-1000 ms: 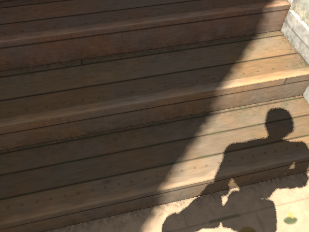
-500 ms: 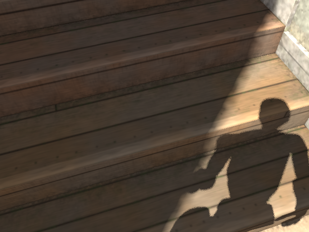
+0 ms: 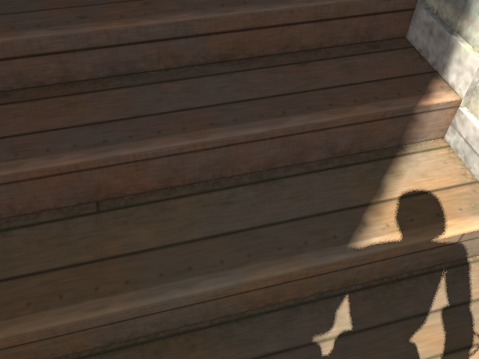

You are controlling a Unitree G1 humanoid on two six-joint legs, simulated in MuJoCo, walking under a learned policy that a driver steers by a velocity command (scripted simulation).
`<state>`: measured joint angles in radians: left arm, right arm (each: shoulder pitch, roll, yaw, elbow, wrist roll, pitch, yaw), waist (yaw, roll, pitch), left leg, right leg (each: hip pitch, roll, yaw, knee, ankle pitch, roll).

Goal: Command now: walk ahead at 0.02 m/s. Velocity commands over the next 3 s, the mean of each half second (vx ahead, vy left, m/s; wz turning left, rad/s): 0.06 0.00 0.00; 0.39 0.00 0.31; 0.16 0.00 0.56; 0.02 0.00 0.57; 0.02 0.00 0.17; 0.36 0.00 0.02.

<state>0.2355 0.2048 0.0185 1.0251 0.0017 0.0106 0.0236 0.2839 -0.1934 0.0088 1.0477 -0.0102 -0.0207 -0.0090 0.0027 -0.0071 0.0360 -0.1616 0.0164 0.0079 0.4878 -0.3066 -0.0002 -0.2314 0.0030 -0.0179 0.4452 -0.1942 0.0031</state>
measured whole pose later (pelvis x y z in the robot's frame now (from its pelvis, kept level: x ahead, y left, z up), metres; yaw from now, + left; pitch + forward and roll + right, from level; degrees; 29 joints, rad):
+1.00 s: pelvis +0.18 -0.03 +0.01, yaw +11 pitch +3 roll +2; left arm 0.53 0.09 -0.05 1.14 0.03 -0.03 0.03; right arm 0.06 -0.10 0.08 0.66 0.03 -0.02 0.03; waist 0.02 0.00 -0.01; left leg -1.26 0.04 0.04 1.88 -0.23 0.07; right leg -0.03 -0.04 -0.20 0.28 -0.30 -0.02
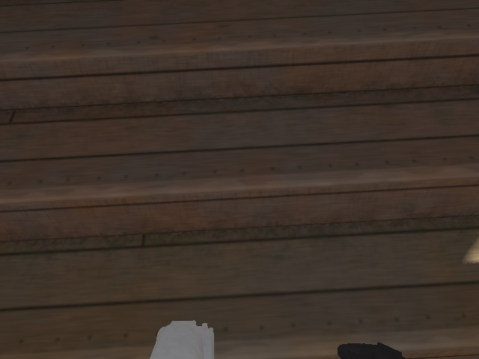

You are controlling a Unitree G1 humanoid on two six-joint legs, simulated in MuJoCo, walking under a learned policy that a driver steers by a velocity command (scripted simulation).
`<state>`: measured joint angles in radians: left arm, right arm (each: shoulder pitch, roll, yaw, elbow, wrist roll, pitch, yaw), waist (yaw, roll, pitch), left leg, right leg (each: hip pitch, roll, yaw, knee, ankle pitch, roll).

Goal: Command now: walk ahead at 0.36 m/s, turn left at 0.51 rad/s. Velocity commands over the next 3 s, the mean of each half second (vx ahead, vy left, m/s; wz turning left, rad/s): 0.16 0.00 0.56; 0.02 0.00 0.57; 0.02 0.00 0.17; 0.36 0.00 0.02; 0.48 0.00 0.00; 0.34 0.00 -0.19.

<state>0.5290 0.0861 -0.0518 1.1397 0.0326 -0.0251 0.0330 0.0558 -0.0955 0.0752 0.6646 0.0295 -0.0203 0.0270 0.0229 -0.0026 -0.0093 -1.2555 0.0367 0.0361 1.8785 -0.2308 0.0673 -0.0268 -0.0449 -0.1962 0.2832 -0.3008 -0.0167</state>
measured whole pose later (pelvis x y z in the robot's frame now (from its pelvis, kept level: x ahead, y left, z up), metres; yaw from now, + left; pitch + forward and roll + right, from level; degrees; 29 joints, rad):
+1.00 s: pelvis +0.31 -0.12 +0.18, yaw +35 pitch +0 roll +0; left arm 0.20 0.17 0.00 0.48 0.05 0.00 0.07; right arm 0.19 -0.33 -0.08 0.64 0.04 0.08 -0.06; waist 0.04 0.05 0.00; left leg -0.47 -0.17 -0.25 1.40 -0.45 -0.09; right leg -0.68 -0.06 0.00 1.26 -0.58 0.04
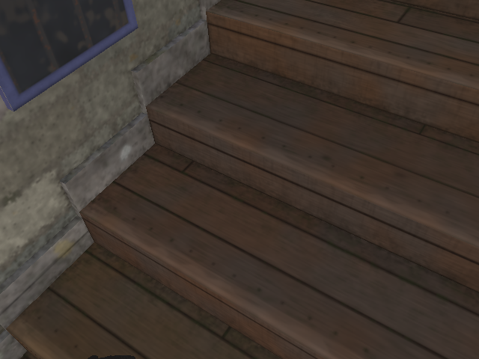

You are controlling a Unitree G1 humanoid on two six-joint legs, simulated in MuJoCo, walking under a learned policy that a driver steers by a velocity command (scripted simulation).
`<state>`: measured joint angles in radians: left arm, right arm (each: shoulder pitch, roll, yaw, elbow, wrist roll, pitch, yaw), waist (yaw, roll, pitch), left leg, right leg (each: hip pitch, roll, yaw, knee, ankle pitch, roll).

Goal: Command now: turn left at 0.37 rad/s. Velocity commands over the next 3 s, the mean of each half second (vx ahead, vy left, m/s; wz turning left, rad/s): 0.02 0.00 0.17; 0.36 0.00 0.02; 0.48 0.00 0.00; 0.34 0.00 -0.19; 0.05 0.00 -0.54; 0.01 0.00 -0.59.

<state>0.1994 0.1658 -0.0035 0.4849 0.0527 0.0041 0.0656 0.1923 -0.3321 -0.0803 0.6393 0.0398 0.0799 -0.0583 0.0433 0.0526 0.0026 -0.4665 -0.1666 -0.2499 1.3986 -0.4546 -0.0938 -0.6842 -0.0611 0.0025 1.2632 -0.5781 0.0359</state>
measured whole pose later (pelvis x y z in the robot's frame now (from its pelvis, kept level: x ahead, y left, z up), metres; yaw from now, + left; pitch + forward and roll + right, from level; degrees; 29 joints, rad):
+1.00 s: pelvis +0.09 -0.11 +0.00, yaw +3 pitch +0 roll -1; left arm 0.22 0.16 0.00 0.81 -0.01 -0.09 0.01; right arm 0.42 -0.20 -0.04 0.95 0.02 -0.03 -0.01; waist 0.04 0.07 -0.06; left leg -0.44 -0.01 -0.18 1.27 -0.20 0.05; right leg -0.65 -0.07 -0.12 1.26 -0.62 -0.04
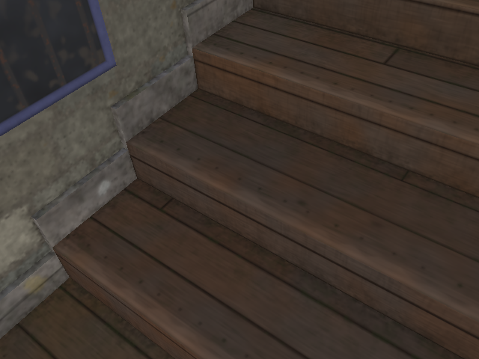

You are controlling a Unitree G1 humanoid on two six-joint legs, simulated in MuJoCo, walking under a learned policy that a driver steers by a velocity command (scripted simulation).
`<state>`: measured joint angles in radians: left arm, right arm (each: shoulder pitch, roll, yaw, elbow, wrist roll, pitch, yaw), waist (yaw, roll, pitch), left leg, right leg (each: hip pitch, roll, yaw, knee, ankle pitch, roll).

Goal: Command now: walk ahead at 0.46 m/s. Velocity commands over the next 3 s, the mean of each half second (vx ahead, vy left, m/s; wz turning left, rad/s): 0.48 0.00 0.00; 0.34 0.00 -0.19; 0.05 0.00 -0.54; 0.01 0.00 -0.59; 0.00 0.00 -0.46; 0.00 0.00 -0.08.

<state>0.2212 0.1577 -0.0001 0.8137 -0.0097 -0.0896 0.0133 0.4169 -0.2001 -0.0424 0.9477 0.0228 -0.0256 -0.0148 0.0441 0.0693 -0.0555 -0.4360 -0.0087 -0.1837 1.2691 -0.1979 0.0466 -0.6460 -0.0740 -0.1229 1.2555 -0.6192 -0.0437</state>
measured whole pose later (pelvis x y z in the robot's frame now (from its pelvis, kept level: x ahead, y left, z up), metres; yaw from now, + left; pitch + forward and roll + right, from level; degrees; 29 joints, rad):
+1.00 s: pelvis +0.56 +0.06 +0.23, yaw -7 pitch +2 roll +2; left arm 0.32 0.23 -0.01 0.81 0.02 -0.02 -0.01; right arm 0.03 -0.21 0.03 0.62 -0.03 -0.10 0.02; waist 0.03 0.00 -0.04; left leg -0.78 -0.06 -0.07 1.92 -0.30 0.04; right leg -0.46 0.13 0.09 0.75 -0.30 -0.10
